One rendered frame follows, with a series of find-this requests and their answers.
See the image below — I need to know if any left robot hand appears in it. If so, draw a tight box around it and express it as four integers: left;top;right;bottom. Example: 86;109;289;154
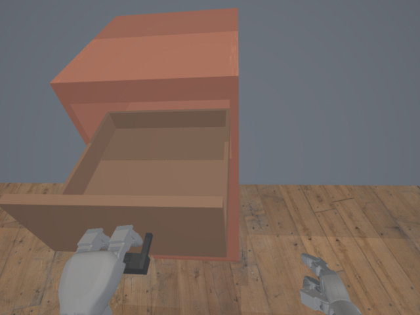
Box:
58;225;143;315

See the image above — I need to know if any drawer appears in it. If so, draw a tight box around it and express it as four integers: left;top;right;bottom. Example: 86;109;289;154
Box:
0;108;230;258

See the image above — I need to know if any handle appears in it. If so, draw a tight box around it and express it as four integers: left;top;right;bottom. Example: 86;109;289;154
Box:
123;233;153;275

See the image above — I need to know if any robot right forearm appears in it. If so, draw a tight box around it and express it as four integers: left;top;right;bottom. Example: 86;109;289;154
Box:
328;300;362;315

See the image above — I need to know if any right robot hand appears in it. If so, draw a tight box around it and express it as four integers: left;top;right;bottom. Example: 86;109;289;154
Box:
300;253;351;315

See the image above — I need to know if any cabinet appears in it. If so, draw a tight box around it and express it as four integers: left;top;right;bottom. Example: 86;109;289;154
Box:
50;8;239;262

